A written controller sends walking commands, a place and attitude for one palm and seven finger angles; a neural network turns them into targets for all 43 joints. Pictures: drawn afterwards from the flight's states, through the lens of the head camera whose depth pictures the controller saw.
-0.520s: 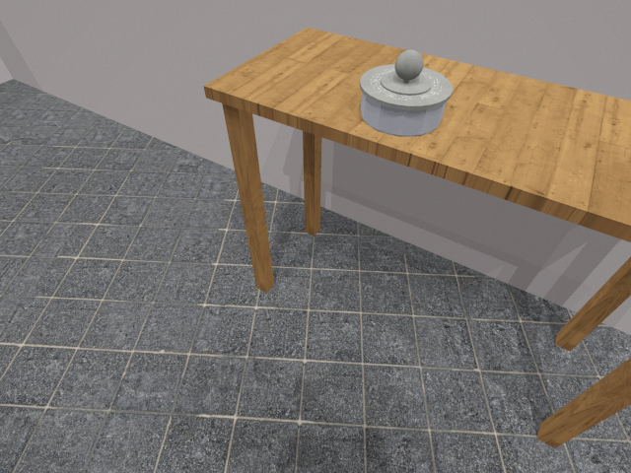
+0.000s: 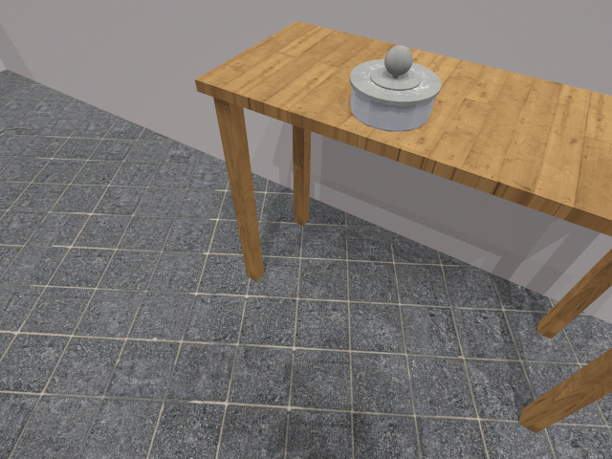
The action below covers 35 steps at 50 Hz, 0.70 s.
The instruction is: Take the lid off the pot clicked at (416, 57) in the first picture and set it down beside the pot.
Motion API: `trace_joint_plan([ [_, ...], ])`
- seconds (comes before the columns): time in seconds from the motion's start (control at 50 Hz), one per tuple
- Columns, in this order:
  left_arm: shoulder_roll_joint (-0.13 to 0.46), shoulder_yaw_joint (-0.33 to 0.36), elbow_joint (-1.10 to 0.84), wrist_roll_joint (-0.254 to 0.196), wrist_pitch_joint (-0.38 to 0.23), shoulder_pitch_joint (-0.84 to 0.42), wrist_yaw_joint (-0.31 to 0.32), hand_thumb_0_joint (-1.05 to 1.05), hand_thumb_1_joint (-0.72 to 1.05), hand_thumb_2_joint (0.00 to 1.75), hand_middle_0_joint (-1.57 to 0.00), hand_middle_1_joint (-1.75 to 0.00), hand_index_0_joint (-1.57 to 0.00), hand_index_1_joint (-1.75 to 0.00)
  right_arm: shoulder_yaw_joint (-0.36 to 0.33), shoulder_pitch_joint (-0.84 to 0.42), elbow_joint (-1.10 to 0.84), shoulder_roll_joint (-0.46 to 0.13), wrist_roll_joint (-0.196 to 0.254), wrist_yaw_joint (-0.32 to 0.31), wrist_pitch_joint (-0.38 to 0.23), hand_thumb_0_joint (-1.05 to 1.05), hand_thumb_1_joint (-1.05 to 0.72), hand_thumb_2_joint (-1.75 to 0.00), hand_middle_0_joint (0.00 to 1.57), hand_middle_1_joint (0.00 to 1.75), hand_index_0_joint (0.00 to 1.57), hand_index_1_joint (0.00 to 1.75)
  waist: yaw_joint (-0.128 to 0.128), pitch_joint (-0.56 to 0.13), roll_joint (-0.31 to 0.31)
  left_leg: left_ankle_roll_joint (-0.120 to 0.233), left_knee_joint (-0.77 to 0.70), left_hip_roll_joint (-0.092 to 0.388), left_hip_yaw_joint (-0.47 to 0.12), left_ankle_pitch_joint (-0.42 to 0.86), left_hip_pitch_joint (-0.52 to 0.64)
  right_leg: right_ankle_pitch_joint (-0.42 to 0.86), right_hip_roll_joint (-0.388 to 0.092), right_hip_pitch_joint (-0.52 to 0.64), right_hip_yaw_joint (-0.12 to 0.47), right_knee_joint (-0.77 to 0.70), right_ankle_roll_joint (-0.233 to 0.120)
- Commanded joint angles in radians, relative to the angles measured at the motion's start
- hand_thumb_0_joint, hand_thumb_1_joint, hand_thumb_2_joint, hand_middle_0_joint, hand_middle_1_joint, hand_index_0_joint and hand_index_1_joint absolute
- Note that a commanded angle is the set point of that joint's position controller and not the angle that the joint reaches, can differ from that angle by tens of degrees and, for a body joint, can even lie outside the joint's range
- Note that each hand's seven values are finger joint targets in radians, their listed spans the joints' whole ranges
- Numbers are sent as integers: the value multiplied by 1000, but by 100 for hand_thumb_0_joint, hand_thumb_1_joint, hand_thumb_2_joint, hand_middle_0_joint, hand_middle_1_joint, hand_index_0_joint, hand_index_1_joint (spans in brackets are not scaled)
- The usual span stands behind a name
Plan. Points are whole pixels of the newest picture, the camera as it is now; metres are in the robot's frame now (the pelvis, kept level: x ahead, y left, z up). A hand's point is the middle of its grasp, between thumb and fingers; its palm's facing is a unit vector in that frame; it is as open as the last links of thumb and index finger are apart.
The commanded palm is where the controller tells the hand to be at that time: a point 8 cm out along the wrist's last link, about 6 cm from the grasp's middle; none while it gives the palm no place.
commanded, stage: look at it before walking up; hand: left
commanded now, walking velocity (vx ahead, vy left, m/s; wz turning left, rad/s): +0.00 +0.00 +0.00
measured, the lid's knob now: (398, 60) +0.79 -0.13 +0.16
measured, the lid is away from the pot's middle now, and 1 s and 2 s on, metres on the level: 0.00 0.00 0.00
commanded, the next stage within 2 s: turn to face it in 0.12 s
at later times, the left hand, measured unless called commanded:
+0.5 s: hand out of the picture +0.07 +0.22 -0.17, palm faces -0.10 -0.95 -0.29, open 7.4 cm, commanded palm none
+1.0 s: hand out of the picture +0.11 +0.20 -0.18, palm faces -0.26 -0.94 -0.23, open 7.4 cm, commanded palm none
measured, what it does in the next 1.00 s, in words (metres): lifts its left foot, turning right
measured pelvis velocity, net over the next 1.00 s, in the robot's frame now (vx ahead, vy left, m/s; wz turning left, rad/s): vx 0.01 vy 0.02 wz -0.37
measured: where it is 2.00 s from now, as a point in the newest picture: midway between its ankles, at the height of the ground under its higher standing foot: outside the picture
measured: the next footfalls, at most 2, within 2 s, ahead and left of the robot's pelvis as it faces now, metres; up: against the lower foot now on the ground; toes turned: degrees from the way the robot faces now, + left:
left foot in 1.02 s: +0.08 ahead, +0.13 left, +0.00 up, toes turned -21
right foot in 1.32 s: +0.00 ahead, -0.10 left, +0.00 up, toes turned -29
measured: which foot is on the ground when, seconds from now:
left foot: down 0.00-0.60, up 0.62-1.00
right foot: down 0.00-1.00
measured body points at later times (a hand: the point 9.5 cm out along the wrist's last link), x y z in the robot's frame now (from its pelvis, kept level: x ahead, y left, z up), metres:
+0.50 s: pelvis +0.00 +0.00 -0.01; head +0.03 +0.00 +0.44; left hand +0.08 +0.27 -0.15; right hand +0.06 -0.27 -0.15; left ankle +0.01 +0.13 -0.75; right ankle +0.01 -0.12 -0.74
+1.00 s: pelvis +0.01 +0.02 -0.01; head +0.04 +0.01 +0.44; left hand +0.12 +0.25 -0.16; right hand +0.01 -0.25 -0.15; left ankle +0.04 +0.14 -0.74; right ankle +0.00 -0.10 -0.75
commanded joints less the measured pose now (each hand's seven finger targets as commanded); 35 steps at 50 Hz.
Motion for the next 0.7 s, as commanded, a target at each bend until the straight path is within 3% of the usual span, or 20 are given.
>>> trace_joint_plan([
  [0.0, 195, 38, -56, 0, -24, -23, 14, 0, 90, 90, -20, -30, -20, -30, -30, -30, -58, -186, 5, -13, -27, 0, -90, -90, 20, 30, 20, 30, -3, -44, -3, 30, -56, 105, -91, 100, 12, 100, -118, 2, 105, -69, -24],
  [0.24, 199, 43, -58, 0, -21, -26, 13, 0, 90, 90, -20, -30, -20, -30, -35, -33, -56, -191, 4, -17, -28, 0, -90, -90, 20, 30, 20, 30, -4, -43, -1, 26, -44, 115, -68, 136, 43, 180, -113, -3, 119, -55, -30],
  [0.3, 116, 38, -65, 0, 6, 24, 16, 0, 90, 90, -20, -30, -20, -30, -27, 23, -65, -93, 4, -23, -11, 0, -90, -90, 20, 30, 20, 30, -10, -43, -18, 9, 19, 119, -14, 122, 39, 247, -111, -45, 147, 1, -25],
  [0.34, 114, 47, -91, 2, 20, 36, 15, 0, 90, 90, -20, -30, -20, -30, -39, 40, -90, -96, 3, -28, -1, 0, -90, -90, 20, 30, 20, 30, -12, -33, -14, 10, 40, 128, 1, 81, 30, 232, -98, -91, 166, 39, -28],
  [0.4, 109, 59, -137, 5, 32, 43, 7, 0, 90, 90, -20, -30, -20, -30, -59, 41, -137, -114, 2, -32, 6, 0, -90, -90, 20, 30, 20, 30, -11, -35, 35, 30, 49, 170, -11, 58, 29, 204, -56, -159, 154, 130, -24],
  [0.44, 88, 65, -163, 6, 38, 51, 1, 0, 90, 90, -20, -30, -20, -30, -72, 37, -167, -131, 0, -34, 7, 0, -90, -90, 20, 30, 20, 30, -9, -31, 98, 65, 18, 232, -47, 62, 26, 134, -10, -209, 107, 244, -9],
  [0.48, 56, 71, -182, 7, 46, 74, -6, 0, 90, 90, -20, -30, -20, -30, -83, 17, -189, -139, -1, -33, 3, 0, -90, -90, 20, 30, 20, 30, 10, -16, 181, 140, -19, 331, -80, 159, -7, -174, 9, -235, 23, 424, 11],
  [0.5, 45, 77, -192, 7, 48, 83, -9, 0, 90, 90, -20, -30, -20, -30, -85, 2, -201, -134, -2, -33, 1, 0, -90, -90, 20, 30, 20, 30, 15, -13, 188, 165, -15, 364, -68, 197, -30, -261, -19, -225, 11, 467, 12],
  [0.52, 35, 81, -196, 8, 46, 104, -12, 0, 90, 90, -20, -30, -20, -30, -87, -23, -213, -128, -6, -33, 1, 0, -90, -90, 20, 30, 20, 30, 34, -11, 171, 158, 32, 359, -29, 235, -53, -262, -41, -187, 11, 426, 6],
  [0.54, 29, 86, -187, 9, 41, 158, -15, 0, 90, 90, -20, -30, -20, -30, -87, -42, -220, -125, -8, -32, 4, 0, -90, -90, 20, 30, 20, 30, 62, -22, 131, 118, 129, 324, 32, 222, -88, -181, -42, -106, -2, 320, 3],
  [0.56, 56, 93, -174, 15, 30, 222, -13, 0, 90, 90, -20, -30, -20, -30, -86, -45, -228, -108, -4, -29, 11, 0, -90, -90, 20, 30, 20, 30, 90, -24, 0, 53, 310, 236, 102, 110, -164, 21, -48, -22, 37, 144, -9],
  [0.58, 164, 116, -177, 27, 12, 245, 5, 0, 90, 90, -20, -30, -20, -30, -73, -12, -258, -22, 4, -24, 18, 0, -90, -90, 20, 30, 20, 30, 75, -34, -349, -36, 603, 61, 181, -290, -395, 258, -299, 62, 466, -50, -95],
  [0.6, 163, 111, -179, 7, 15, 271, 17, 0, 90, 90, -20, -30, -20, -30, -72, -42, -270, -35, 5, -29, 25, 0, -90, -90, 20, 30, 20, 30, 86, -48, -245, -33, 720, 33, 21, -402, -394, 325, -356, 11, 551, -103, -175],
  [0.62, 150, 113, -188, 9, 17, 223, 23, 0, 90, 90, -20, -30, -20, -30, -75, -56, -265, -25, 7, -29, 28, 0, -90, -90, 20, 30, 20, 30, 63, -29, -199, -26, 787, 47, -34, -357, -416, 207, -328, -28, 550, -104, -203],
  [0.64, 120, 110, -205, 8, 17, 158, 22, 0, 90, 90, -20, -30, -20, -30, -76, -42, -254, -32, 4, -27, 25, 0, -90, -90, 20, 30, 20, 30, 35, -5, -157, -28, 806, 64, -53, -287, -427, 130, -292, -48, 498, -93, -212],
  [0.66, 99, 107, -221, 6, 15, 128, 24, 0, 90, 90, -20, -30, -20, -30, -77, -16, -240, -27, 0, -23, 23, 0, -90, -90, 20, 30, 20, 30, 19, -24, -96, -35, 791, 76, -41, -232, -401, 132, -258, -51, 437, -79, -205],
  [0.68, 85, 106, -226, 9, 12, 115, 24, 0, 90, 90, -20, -30, -20, -30, -73, -5, -233, -12, -3, -22, 20, 0, -90, -90, 20, 30, 20, 30, 11, -43, -99, -39, 762, 72, -29, -213, -381, 162, -238, -49, 398, -67, -198],
])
